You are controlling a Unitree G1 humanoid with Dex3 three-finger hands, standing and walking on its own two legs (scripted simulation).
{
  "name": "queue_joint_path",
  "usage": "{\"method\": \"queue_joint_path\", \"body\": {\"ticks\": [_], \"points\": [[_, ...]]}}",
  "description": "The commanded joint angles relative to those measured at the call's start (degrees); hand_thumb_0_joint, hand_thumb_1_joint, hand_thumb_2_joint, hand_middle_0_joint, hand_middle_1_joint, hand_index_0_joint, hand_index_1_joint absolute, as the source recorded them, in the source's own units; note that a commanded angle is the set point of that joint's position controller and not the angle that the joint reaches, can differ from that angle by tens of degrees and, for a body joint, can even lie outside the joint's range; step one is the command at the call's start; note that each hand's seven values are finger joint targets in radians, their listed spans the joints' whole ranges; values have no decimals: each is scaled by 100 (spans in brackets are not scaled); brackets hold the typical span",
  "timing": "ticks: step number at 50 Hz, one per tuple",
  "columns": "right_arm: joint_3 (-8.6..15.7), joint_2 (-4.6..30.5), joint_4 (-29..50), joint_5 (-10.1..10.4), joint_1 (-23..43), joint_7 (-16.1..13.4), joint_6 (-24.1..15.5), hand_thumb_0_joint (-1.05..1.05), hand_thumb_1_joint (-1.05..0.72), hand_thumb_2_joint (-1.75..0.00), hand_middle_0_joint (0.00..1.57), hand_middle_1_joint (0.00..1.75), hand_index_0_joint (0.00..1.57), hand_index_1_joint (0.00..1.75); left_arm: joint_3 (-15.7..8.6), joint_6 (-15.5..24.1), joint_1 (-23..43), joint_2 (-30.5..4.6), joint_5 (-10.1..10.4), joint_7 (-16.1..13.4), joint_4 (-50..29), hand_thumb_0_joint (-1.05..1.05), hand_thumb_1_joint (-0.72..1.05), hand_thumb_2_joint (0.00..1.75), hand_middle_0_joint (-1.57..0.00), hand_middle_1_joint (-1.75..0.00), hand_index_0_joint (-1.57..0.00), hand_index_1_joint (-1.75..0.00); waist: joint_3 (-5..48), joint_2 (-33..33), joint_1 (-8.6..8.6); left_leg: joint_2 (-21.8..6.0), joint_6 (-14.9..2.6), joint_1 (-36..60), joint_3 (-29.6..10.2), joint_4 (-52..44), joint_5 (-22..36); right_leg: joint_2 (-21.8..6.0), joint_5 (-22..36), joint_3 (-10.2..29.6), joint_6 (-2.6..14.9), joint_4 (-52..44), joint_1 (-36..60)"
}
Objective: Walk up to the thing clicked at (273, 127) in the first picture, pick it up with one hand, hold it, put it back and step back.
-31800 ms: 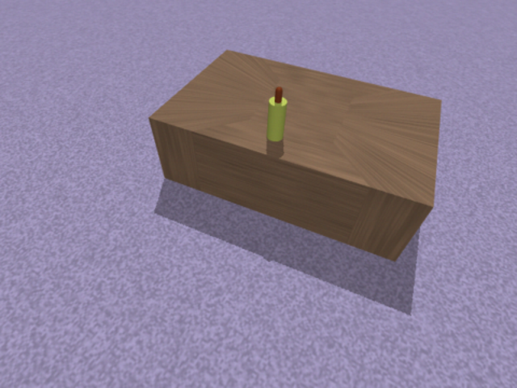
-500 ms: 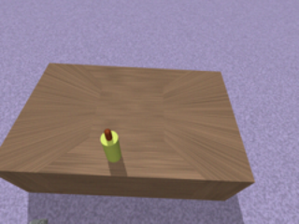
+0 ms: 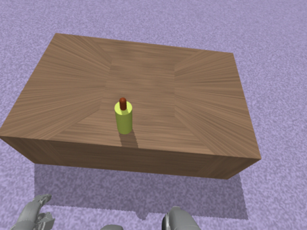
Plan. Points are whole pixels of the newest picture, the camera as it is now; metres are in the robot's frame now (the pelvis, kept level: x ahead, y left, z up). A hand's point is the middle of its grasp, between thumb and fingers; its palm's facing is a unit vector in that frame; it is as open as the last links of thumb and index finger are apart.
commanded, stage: step back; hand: left
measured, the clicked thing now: (123, 115) +0.56 +0.14 -0.25
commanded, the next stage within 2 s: none
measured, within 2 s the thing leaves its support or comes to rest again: neither
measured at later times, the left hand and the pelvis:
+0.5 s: hand out of the picture +0.01 +0.25 -0.12, palm faces -0.08 -0.91 -0.41, open 7.4 cm; pelvis -0.11 -0.01 +0.01, yaw -5 degrees
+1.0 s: hand out of the picture -0.16 +0.27 -0.15, palm faces -0.10 -0.92 -0.38, open 7.4 cm; pelvis -0.26 +0.00 +0.01, yaw -6 degrees
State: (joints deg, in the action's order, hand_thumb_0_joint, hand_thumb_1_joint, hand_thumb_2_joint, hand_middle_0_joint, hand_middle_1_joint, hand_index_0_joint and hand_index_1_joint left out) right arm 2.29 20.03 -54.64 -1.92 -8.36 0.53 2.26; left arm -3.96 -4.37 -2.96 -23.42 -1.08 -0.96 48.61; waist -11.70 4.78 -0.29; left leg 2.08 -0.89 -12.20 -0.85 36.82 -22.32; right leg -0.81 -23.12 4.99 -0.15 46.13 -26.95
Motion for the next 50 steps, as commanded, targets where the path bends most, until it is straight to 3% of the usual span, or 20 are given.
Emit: {"method": "queue_joint_path", "body": {"ticks": [1, 3, 7, 10, 13, 16, 17, 18, 19, 20, 23, 30, 33, 34, 35, 36, 37, 41, 46, 50], "points": [[467, 1915, 645, -54, 410, -162, -177, 0, -90, -90, 20, 30, 20, 30, -379, 123, 116, -1080, -12, -88, -409, 0, 90, 90, -20, -30, -20, -30, 849, -1426, 73, -1964, -1263, -497, -1800, -1739, 2959, 700, -879, 731, 54, 2443, 12], [366, 1485, 737, -27, 594, -217, -188, 0, -90, -90, 20, 30, 20, 30, -349, 150, -586, -896, 95, -43, -321, 0, 90, 90, -20, -30, -20, -30, 989, -1280, -330, -1344, -836, 660, -903, -1143, 4094, 790, -343, 688, 130, 2420, -622], [422, 1453, 697, 68, -111, -263, -168, 0, -90, -90, 20, 30, 20, 30, -311, 227, -349, -762, -10, -55, -526, 0, 90, 90, -20, -30, -20, -30, 1351, -1356, 138, -1583, -1119, 1806, -1158, -785, 4606, 662, -542, 430, -149, 1517, -650], [467, 1542, 811, 79, -182, -284, -150, 0, -90, -90, 20, 30, 20, 30, -300, 263, -372, -782, -17, -48, -581, 0, 90, 90, -20, -30, -20, -30, 1457, -1299, 244, -1763, -1318, 1643, -1121, -717, 4318, 446, -593, 274, -187, 695, -239], [466, 1589, 914, 98, -37, -233, -85, 0, -90, -90, 20, 30, 20, 30, -322, 341, -611, -761, -29, -10, -485, 0, 90, 90, -20, -30, -20, -30, 1704, -1524, 191, -1537, -1066, 1395, -902, -348, 3904, 216, -150, -194, -64, -951, 541], [426, 1536, 1054, 211, 317, -180, -12, 0, -90, -90, 20, 30, 20, 30, -356, 412, -1189, -826, -98, -17, -166, 0, 90, 90, -20, -30, -20, -30, 1853, -1135, -120, -1312, -740, 514, -681, 143, 2797, 179, 1666, -255, 117, -2572, 1761], [366, 1358, 1115, 264, 374, -171, -23, 0, -90, -90, 20, 30, 20, 30, -441, 452, -1105, -1209, -167, -22, -223, 0, 90, 90, -20, -30, -20, -30, 1829, -427, -99, -891, -403, -450, -591, 490, 1818, -393, 2480, 764, 329, -2303, 2239], [288, 1150, 1193, 281, 405, -178, -36, 0, -90, -90, 20, 30, 20, 30, -539, 434, -858, -1606, -128, 1, -348, 0, 90, 90, -20, -30, -20, -30, 1485, 649, -122, 65, -39, -1422, -234, 1300, 6, -1278, 2796, 1900, 993, -2469, 2148], [365, 1263, 1128, 247, 537, -280, 15, 0, -90, -90, 20, 30, 20, 30, -565, 429, -565, -1919, -168, -4, -528, 0, 90, 90, -20, -30, -20, -30, 1252, 1197, -309, 214, 52, -1140, -460, 2657, -1626, -2162, 3371, 2677, 1845, -2610, 1100], [431, 1442, 1026, 245, 342, -281, 13, 0, -90, -90, 20, 30, 20, 30, -557, 434, -455, -1722, -144, -11, -618, 0, 90, 90, -20, -30, -20, -30, 979, 953, -199, 48, 79, -1044, -780, 3159, -1612, -2176, 3364, 2656, 1911, -2627, 723], [316, 1320, 813, 283, 0, -249, -42, 0, -90, -90, 20, 30, 20, 30, -429, 401, -233, -1150, -63, -49, -753, 0, 90, 90, -20, -30, -20, -30, 1146, 298, 38, 417, 105, -1392, -809, 3205, -939, -1158, 4185, 868, 1281, -1984, 1513], [266, 1230, 893, 147, -219, -292, -166, 0, -90, -90, 20, 30, 20, 30, -418, 253, -564, -1105, -121, -86, -973, 0, 90, 90, -20, -30, -20, -30, 1603, 730, -171, -157, 190, -1155, -284, 496, -636, -1175, 3761, 861, 1198, -1511, 2563], [383, 1227, 670, 74, -659, -248, -225, 0, -90, -90, 20, 30, 20, 30, -360, 141, -314, -1147, -30, -21, -1029, 0, 90, 90, -20, -30, -20, -30, 1695, 450, 89, -10, 87, -103, 177, -1333, 1027, -842, 2853, 549, 831, -930, 1996], [453, 1377, 689, -2, -576, -241, -236, 0, -90, -90, 20, 30, 20, 30, -308, 111, -448, -1016, -14, -1, -1043, 0, 90, 90, -20, -30, -20, -30, 1645, 177, 20, -277, -25, 291, -311, -1496, 1469, -606, 2189, 541, 581, -729, 1333], [568, 1836, 751, -95, -494, -237, -248, 0, -90, -90, 20, 30, 20, 30, -266, 101, -549, -803, 13, 17, -1074, 0, 90, 90, -20, -30, -20, -30, 1651, -1000, 9, -1441, -447, 697, -1874, -1650, 1983, 80, 600, 220, 295, 100, 214], [629, 2354, 874, -65, -172, -168, -219, 0, -90, -90, 20, 30, 20, 30, -356, 116, -237, -904, 5, -41, -1117, 0, 90, 90, -20, -30, -20, -30, 1417, -1764, 142, -2487, -1298, -203, -2893, -1943, 2117, 691, -1215, 27, 107, 1245, 12], [697, 2521, 980, -34, 43, -199, -259, 0, -90, -90, 20, 30, 20, 30, -430, 109, 22, -1072, -86, -91, -1104, 0, 90, 90, -20, -30, -20, -30, 1155, -1949, 296, -2982, -1815, -999, -3554, -2203, 1824, 545, -1457, 709, 60, 2260, 290], [436, 1566, 1085, -52, 524, -236, -296, 0, -90, -90, 20, 30, 20, 30, -503, 88, -783, -1038, 32, 27, -639, 0, 90, 90, -20, -30, -20, -30, 916, -1154, -315, -1506, -970, -448, -1150, -1536, 2560, 791, -384, 745, 82, 2926, -97], [487, 1549, 1015, 30, -168, -248, -252, 0, -90, -90, 20, 30, 20, 30, -399, 186, -723, -847, -61, 35, -717, 0, 90, 90, -20, -30, -20, -30, 1431, -1338, 103, -1599, -1265, 1182, -1089, -1022, 3169, 542, -601, 475, -265, 1518, -336], [527, 1734, 1086, -10, -159, -226, -154, 0, -90, -90, 20, 30, 20, 30, -336, 247, -757, -841, -43, 52, -614, 0, 90, 90, -20, -30, -20, -30, 1771, -1756, 196, -1636, -1196, 1088, -1007, -763, 3091, 148, -589, -98, -205, -504, 555]]}}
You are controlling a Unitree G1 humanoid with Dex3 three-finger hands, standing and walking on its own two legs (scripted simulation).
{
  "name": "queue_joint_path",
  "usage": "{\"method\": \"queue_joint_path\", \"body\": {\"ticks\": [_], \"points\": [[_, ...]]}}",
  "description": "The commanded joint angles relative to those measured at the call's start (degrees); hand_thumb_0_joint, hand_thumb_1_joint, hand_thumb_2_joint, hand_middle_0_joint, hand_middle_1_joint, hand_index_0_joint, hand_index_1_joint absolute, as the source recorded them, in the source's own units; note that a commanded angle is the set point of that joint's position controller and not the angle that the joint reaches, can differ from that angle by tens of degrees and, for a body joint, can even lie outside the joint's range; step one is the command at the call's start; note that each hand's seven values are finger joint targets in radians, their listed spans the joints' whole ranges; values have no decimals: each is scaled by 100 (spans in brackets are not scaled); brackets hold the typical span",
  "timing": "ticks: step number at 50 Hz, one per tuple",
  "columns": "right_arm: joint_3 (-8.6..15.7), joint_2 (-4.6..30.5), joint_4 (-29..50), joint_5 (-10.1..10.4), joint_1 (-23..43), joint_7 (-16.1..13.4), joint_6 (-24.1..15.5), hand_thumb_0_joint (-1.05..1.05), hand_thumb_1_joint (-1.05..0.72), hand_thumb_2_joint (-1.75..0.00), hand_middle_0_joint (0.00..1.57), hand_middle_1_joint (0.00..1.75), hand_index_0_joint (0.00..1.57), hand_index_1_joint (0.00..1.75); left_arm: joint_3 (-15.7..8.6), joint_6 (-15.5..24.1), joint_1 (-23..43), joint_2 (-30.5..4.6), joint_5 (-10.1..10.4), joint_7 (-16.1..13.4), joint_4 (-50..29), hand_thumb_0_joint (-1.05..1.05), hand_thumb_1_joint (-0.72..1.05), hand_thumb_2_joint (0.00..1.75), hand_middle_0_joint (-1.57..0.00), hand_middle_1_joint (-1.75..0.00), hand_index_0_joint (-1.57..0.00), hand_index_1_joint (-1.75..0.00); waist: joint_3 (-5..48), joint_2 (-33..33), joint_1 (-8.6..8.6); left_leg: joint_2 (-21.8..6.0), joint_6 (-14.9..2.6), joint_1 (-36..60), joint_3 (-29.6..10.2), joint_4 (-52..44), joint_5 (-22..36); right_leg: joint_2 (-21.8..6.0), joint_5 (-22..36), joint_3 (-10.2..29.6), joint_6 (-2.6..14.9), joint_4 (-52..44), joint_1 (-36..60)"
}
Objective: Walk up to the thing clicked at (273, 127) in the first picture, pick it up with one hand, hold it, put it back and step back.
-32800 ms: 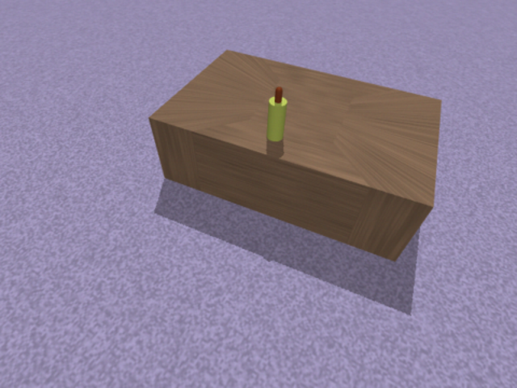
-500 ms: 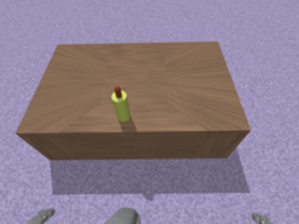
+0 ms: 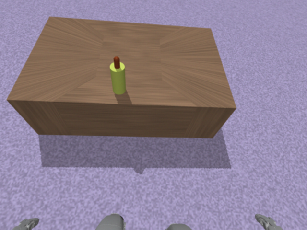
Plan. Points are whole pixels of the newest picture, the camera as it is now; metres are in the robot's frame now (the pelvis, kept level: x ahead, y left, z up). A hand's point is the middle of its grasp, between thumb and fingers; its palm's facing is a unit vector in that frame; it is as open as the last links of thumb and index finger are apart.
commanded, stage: step back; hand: left
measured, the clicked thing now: (118, 74) +0.80 +0.23 -0.26
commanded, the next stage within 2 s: stand in 1.72 s
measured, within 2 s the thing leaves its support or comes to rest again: neither
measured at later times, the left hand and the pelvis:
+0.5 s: hand out of the picture -0.05 +0.24 -0.15, palm faces +0.09 -0.91 -0.40, open 7.4 cm; pelvis -0.17 -0.04 -0.01, yaw +5 degrees
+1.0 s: hand out of the picture -0.27 +0.21 -0.13, palm faces +0.07 -0.90 -0.43, open 7.4 cm; pelvis -0.28 -0.07 +0.00, yaw +3 degrees
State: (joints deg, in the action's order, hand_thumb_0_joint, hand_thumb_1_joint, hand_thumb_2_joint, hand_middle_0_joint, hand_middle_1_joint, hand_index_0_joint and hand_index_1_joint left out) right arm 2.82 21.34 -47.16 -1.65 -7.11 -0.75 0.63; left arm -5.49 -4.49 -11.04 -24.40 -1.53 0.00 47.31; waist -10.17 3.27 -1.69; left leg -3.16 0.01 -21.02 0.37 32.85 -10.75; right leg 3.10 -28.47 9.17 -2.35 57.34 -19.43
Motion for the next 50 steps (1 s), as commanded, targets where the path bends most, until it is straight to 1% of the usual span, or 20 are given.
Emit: {"method": "queue_joint_path", "body": {"ticks": [1, 4, 5, 6, 7, 11, 16, 19, 22, 24, 25, 28, 34, 37, 39, 40, 41, 43, 46, 50], "points": [[477, 1677, 383, -24, -170, -86, 49, 0, -90, -90, 20, 30, 20, 30, -164, 278, -176, -711, 8, -37, -376, 0, 90, 90, -20, -30, -20, -30, 1693, -1753, 261, -1110, -1279, 1821, -1120, -255, 1758, -242, 151, -654, 65, -2109, 37], [378, 1524, 495, 60, 250, -52, 155, 0, -90, -90, 20, 30, 20, 30, -250, 308, -808, -914, -74, -32, 44, 0, 90, 90, -20, -30, -20, -30, 1596, -1244, -93, -677, -663, 399, -814, 309, 644, -315, 1620, -620, 333, -3462, 1220], [310, 1253, 567, 93, 202, -54, 154, 0, -90, -90, 20, 30, 20, 30, -383, 322, -709, -1352, -145, -19, -36, 0, 90, 90, -20, -30, -20, -30, 1389, -120, -61, 91, -325, -660, -709, 991, -636, -1120, 1239, 803, 628, -3632, 1310], [331, 1146, 637, 139, 400, -154, 144, 0, -90, -90, 20, 30, 20, 30, -502, 254, -197, -1964, -130, -2, -261, 0, 90, 90, -20, -30, -20, -30, 1057, 1346, -260, 863, 3, -807, -343, 2290, -2330, -2332, 784, 2026, 1592, -4189, -21], [461, 1441, 542, 112, 282, -204, 165, 0, -90, -90, 20, 30, 20, 30, -511, 279, 315, -2129, -137, -32, -484, 0, 90, 90, -20, -30, -20, -30, 544, 1509, -163, 550, 74, -422, -860, 3301, -2543, -2845, 473, 2665, 1998, -4515, -1212], [278, 1195, 129, 190, -304, -141, 94, 0, -90, -90, 20, 30, 20, 30, -278, 315, 831, -1051, -90, -104, -567, 0, 90, 90, -20, -30, -20, -30, 612, 520, 299, 996, 14, -653, -859, 3545, -1542, -1334, 2850, 4, 1136, -3240, -108], [161, 982, 274, 95, -126, -182, -34, 0, -90, -90, 20, 30, 20, 30, -266, 255, 7, -993, -126, -190, -546, 0, 90, 90, -20, -30, -20, -30, 1141, 868, -238, 726, 174, -1017, -405, 1891, -1976, -1523, 4205, 134, 1378, -2686, 1780], [217, 1048, 180, 45, -506, -156, -54, 0, -90, -90, 20, 30, 20, 30, -269, 193, 154, -1072, -58, -214, -677, 0, 90, 90, -20, -30, -20, -30, 1484, 968, -116, 468, 76, -347, -169, 460, -1664, -1759, 4350, 363, 1323, -2352, 1894], [372, 1291, -65, -13, -934, -136, -44, 0, -90, -90, 20, 30, 20, 30, -120, 101, 354, -932, 31, -147, -790, 0, 90, 90, -20, -30, -20, -30, 1705, 238, 94, 144, -178, 1103, -587, -1095, 475, -1318, 3052, 56, 798, -1650, 705], [520, 2279, 156, -45, -446, -60, 24, 0, -90, -90, 20, 30, 20, 30, -130, 97, 658, -871, 99, -200, -858, 0, 90, 90, -20, -30, -20, -30, 1478, -1766, 254, -1990, -1623, 683, -2992, -1407, 1505, -21, -755, -728, 313, 309, -550], [560, 2334, 257, -81, -130, -83, -2, 0, -90, -90, 20, 30, 20, 30, -190, 86, 768, -1064, 26, -240, -798, 0, 90, 90, -20, -30, -20, -30, 1215, -1681, 307, -2276, -1931, -92, -3395, -1530, 1322, -149, -1011, -117, 290, 1121, -246], [310, 1484, 359, -119, 359, -115, -3, 0, -90, -90, 20, 30, 20, 30, -178, 89, 191, -918, 129, -142, -408, 0, 90, 90, -20, -30, -20, -30, 1020, -929, -148, -1115, -1302, 231, -1336, -1011, 1936, 183, -209, 67, 333, 1626, -484], [348, 1332, 190, -87, -47, 11, 25, 0, -90, -90, 20, 30, 20, 30, -38, 401, 38, -768, 53, -46, -170, 0, 90, 90, -20, -30, -20, -30, 1259, -1444, 285, -782, -1149, 1420, -1179, -1059, -1259, -234, -172, -634, 120, -1683, -234], [387, 1507, 112, -85, -33, 82, 178, 0, -90, -90, 20, 30, 20, 30, -76, 593, -529, -733, 19, -100, 323, 0, 90, 90, -20, -30, -20, -30, 1438, -1425, 113, -681, -950, 1076, -965, -551, -1480, -73, 618, -1070, 251, -3969, 945], [235, 1000, 147, -44, -14, 92, 187, 0, -90, -90, 20, 30, 20, 30, -225, 680, -676, -1143, -128, -152, 538, 0, 90, 90, -20, -30, -20, -30, 1207, -411, -2, -132, -455, -547, -574, 644, -1647, -641, 423, 317, 584, -4152, 1957], [180, 809, 263, -31, 138, 97, 142, 0, -90, -90, 20, 30, 20, 30, -307, 695, -463, -1529, -209, -162, 365, 0, 90, 90, -20, -30, -20, -30, 914, 461, -132, 563, -53, -1510, -490, 1245, -2086, -1749, -1132, 2025, 979, -4455, 1431], [336, 1219, 228, -61, 517, 24, 126, 0, -90, -90, 20, 30, 20, 30, -379, 652, 54, -2025, -238, -174, 204, 0, 90, 90, -20, -30, -20, -30, 346, 670, -287, 238, 73, -824, -1050, 1853, -2106, -2720, -1934, 2814, 1701, -4686, -462], [405, 1415, -57, 34, 245, 111, 97, 0, -90, -90, 20, 30, 20, 30, -231, 733, 773, -1410, -141, -157, 59, 0, 90, 90, -20, -30, -20, -30, -128, 41, 164, 114, 73, -254, -1200, 2139, -1393, -2190, -1271, 1620, 1407, -4481, -831], [248, 1041, -148, 44, 75, 129, -13, 0, -90, -90, 20, 30, 20, 30, -184, 788, 106, -1146, -92, -157, 337, 0, 90, 90, -20, -30, -20, -30, 437, 334, 13, 481, 96, -734, -801, 1656, -1153, -1462, 1622, 339, 1095, -3786, 839], [283, 1113, -124, -34, 215, 211, -98, 0, -90, -90, 20, 30, 20, 30, -272, 723, -90, -1391, -119, -88, 346, 0, 90, 90, -20, -30, -20, -30, 405, 909, -216, 322, 137, -532, -259, 653, -1496, -1694, 612, 381, 1179, -3843, 1031]]}}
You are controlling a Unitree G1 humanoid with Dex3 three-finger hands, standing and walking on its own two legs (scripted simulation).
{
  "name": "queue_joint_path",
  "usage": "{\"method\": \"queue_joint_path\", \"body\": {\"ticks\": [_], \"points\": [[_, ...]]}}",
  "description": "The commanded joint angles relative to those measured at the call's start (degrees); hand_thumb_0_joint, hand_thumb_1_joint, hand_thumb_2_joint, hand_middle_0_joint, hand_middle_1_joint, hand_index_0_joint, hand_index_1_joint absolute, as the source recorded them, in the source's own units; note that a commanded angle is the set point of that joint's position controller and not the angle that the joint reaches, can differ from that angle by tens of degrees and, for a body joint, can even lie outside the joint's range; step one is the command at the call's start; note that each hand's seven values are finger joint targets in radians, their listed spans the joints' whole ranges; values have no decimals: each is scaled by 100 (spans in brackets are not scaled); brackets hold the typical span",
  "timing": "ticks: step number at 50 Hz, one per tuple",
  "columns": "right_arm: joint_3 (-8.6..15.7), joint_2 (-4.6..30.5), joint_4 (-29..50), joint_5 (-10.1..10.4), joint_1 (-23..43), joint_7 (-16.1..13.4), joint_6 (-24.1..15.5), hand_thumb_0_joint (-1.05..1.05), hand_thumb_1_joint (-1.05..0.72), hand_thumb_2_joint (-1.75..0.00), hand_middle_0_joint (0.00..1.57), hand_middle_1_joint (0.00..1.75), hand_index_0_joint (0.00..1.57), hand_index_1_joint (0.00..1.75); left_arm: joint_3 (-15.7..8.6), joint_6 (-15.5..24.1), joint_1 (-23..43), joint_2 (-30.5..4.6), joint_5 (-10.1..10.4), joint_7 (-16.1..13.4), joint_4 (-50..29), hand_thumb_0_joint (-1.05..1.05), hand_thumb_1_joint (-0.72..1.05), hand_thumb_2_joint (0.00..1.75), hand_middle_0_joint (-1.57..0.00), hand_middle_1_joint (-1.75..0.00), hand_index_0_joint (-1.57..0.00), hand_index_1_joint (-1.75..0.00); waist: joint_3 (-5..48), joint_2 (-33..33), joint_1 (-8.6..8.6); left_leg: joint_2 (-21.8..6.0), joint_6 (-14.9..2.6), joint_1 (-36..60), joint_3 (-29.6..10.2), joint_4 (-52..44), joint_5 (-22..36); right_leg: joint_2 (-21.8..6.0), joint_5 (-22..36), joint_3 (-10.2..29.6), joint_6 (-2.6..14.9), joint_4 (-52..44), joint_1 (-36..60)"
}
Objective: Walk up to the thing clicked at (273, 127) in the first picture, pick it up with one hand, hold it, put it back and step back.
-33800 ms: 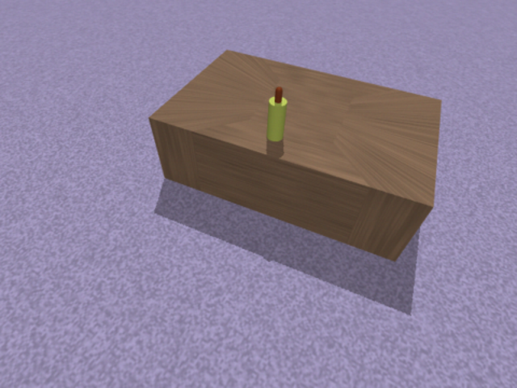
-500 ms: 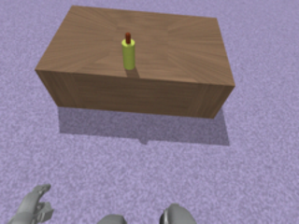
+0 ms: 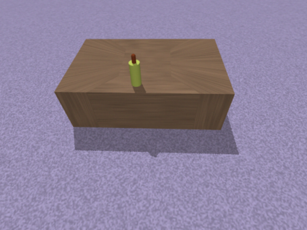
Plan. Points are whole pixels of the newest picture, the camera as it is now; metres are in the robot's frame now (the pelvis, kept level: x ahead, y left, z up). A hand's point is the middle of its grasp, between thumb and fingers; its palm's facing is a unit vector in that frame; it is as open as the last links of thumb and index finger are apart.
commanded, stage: step back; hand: left
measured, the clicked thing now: (134, 69) +1.09 +0.23 -0.26
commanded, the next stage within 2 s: stand in 0.72 s
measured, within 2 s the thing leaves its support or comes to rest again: neither
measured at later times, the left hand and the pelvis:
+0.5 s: hand out of the picture +0.10 +0.26 -0.14, palm faces +0.04 -0.92 -0.38, open 7.4 cm; pelvis +0.03 +0.00 +0.00, yaw +2 degrees
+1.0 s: hand (63, 228) +0.15 +0.28 -0.15, palm faces +0.03 -0.95 -0.32, open 7.4 cm; pelvis +0.06 +0.03 +0.01, yaw +2 degrees
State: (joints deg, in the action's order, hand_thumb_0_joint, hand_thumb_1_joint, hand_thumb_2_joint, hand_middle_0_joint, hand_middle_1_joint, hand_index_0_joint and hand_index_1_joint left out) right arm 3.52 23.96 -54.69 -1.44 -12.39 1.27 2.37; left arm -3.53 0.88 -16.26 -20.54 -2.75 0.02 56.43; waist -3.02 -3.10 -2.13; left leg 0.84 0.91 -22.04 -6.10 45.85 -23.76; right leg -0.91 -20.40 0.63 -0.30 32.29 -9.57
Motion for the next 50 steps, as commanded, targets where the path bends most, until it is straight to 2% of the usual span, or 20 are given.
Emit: {"method": "queue_joint_path", "body": {"ticks": [1, 4, 5, 6, 7, 8, 11, 15, 17, 18, 20, 21, 22, 24, 28, 31, 32, 34, 38, 50], "points": [[249, 864, 578, -47, 614, 15, -314, 0, -90, -90, 20, 30, 20, 30, -461, 155, 544, -1796, 16, -77, -623, 0, 90, 90, -20, -30, -20, -30, -267, 1591, -98, -92, 33, -52, 522, -1034, -195, -1350, -186, 1231, 998, -1231, -151], [380, 908, 214, -60, -75, -41, -440, 0, -90, -90, 20, 30, 20, 30, -235, 65, 552, -1370, 60, -36, -661, 0, 90, 90, -20, -30, -20, -30, 254, 793, 279, 55, -174, 1786, 417, -2301, 620, -860, 765, 479, 669, 219, -822], [485, 1181, 160, -118, -405, -88, -481, 0, -90, -90, 20, 30, 20, 30, -147, 74, 363, -1041, 109, -22, -717, 0, 90, 90, -20, -30, -20, -30, 638, -204, 389, -801, -451, 2510, -859, -2781, 181, -380, 579, 48, 425, 1546, -1458], [551, 1699, 213, -107, -474, -96, -500, 0, -90, -90, 20, 30, 20, 30, -113, 66, 664, -945, 175, -29, -783, 0, 90, 90, -20, -30, -20, -30, 507, -917, 467, -1944, -1142, 2463, -2826, -3222, -815, 217, -1136, -402, 245, 2182, -2576], [613, 1854, 215, -50, -490, -81, -482, 0, -90, -90, 20, 30, 20, 30, -268, 49, 837, -1500, 109, -69, -718, 0, 90, 90, -20, -30, -20, -30, 293, -356, 526, -2136, -1567, 1709, -3021, -3300, -1462, -140, -1386, 354, 276, 2425, -2200], [571, 1739, 258, -58, -308, -83, -457, 0, -90, -90, 20, 30, 20, 30, -268, 62, 792, -1594, 143, -44, -699, 0, 90, 90, -20, -30, -20, -30, 1, -213, 414, -2050, -1614, 1254, -2659, -3301, -1532, -208, -1405, 398, 280, 2498, -2092], [388, 1212, 390, -62, 189, -96, -494, 0, -90, -90, 20, 30, 20, 30, -252, 98, 424, -1376, 158, 57, -515, 0, 90, 90, -20, -30, -20, -30, -229, -335, 134, -1343, -1140, 1010, -1260, -3118, -654, -330, -651, 178, 259, 1874, -1890], [324, 1105, 411, -78, 356, -96, -446, 0, -90, -90, 20, 30, 20, 30, -260, 115, 422, -1162, 168, 66, -381, 0, 90, 90, -20, -30, -20, -30, -67, -697, 169, -1190, -1046, 232, -741, -2798, 221, -105, -191, -164, 99, 559, -598], [216, 947, 459, 10, 649, -101, -345, 0, -90, -90, 20, 30, 20, 30, -261, 174, 107, -1080, 162, -19, -201, 0, 90, 90, -20, -30, -20, -30, 220, -560, -140, -987, -808, 66, -277, -1910, 799, 89, 615, -366, 97, -664, 274], [103, 649, 472, 73, 641, -114, -314, 0, -90, -90, 20, 30, 20, 30, -310, 198, 2, -1204, 138, -69, -90, 0, 90, 90, -20, -30, -20, -30, 320, -175, -248, -729, -543, -314, -132, -1455, 676, 54, 932, -150, 101, -787, 787], [-35, 249, 491, 112, 365, -174, -278, 0, -90, -90, 20, 30, 20, 30, -428, 247, 327, -1898, 23, -149, -273, 0, 90, 90, -20, -30, -20, -30, 200, 1341, -113, 254, -113, -832, -7, -148, -534, -1656, -707, 2523, 595, -2009, 202], [118, 716, 217, 75, 97, -219, -213, 0, -90, -90, 20, 30, 20, 30, -433, 219, 981, -2040, 35, -115, -436, 0, 90, 90, -20, -30, -20, -30, 49, 1049, 58, -41, -77, -51, -73, 394, -912, -2173, -1901, 2808, 1150, -2116, -914], [190, 921, 47, 70, -127, -208, -214, 0, -90, -90, 20, 30, 20, 30, -387, 211, 1338, -1912, 30, -97, -555, 0, 90, 90, -20, -30, -20, -30, -146, 1019, 225, -196, -48, 304, 42, 396, -842, -2082, -1745, 2668, 1314, -1928, -1331], [133, 832, -83, 89, -94, -168, -247, 0, -90, -90, 20, 30, 20, 30, -311, 231, 1369, -1565, 78, -97, -549, 0, 90, 90, -20, -30, -20, -30, -108, 933, 194, -143, -113, 159, -2, 44, -537, -1580, -655, 1705, 1037, -1565, -932], [100, 737, -136, 29, -25, -173, -306, 0, -90, -90, 20, 30, 20, 30, -331, 232, 1170, -1644, 103, -95, -365, 0, 90, 90, -20, -30, -20, -30, 254, 1198, 73, -173, -77, 214, 312, -624, -304, -1492, 1113, 1249, 960, -1015, -277], [161, 736, -357, -28, -258, -225, -409, 0, -90, -90, 20, 30, 20, 30, -199, 134, 1450, -1323, 194, -84, -430, 0, 90, 90, -20, -30, -20, -30, 616, 849, 342, -264, -144, 1300, 250, -2295, 1676, -1041, 2493, 439, 525, -41, -334], [241, 1015, -321, -69, -172, -255, -440, 0, -90, -90, 20, 30, 20, 30, -157, 126, 1385, -1152, 248, -98, -476, 0, 90, 90, -20, -30, -20, -30, 836, 268, 264, -856, -368, 1525, -492, -2292, 2923, -674, 2530, 127, 287, 565, -477], [238, 1339, -162, 2, 629, -228, -430, 0, -90, -90, 20, 30, 20, 30, -123, 87, 1330, -1187, 303, -112, -302, 0, 90, 90, -20, -30, -20, -30, 731, -115, 35, -1312, -910, 1016, -798, -2019, 2801, -177, 709, -159, 111, 217, -316], [62, 922, -252, 82, 537, -216, -518, 0, -90, -90, 20, 30, 20, 30, -29, 142, 1198, -1107, 297, -58, 36, 0, 90, 90, -20, -30, -20, -30, 889, 13, 145, -833, -311, 1302, -150, -1998, 3732, -625, 2757, 219, 236, -275, 517], [-11, 856, -426, 126, 1038, -217, -447, 0, -90, -90, 20, 30, 20, 30, 106, 88, 1473, -1105, 238, -56, 347, 0, 90, 90, -20, -30, -20, -30, 724, 167, 191, -822, -216, 1728, 64, -2672, 3356, -642, 2700, 163, 84, -1112, 760]]}}
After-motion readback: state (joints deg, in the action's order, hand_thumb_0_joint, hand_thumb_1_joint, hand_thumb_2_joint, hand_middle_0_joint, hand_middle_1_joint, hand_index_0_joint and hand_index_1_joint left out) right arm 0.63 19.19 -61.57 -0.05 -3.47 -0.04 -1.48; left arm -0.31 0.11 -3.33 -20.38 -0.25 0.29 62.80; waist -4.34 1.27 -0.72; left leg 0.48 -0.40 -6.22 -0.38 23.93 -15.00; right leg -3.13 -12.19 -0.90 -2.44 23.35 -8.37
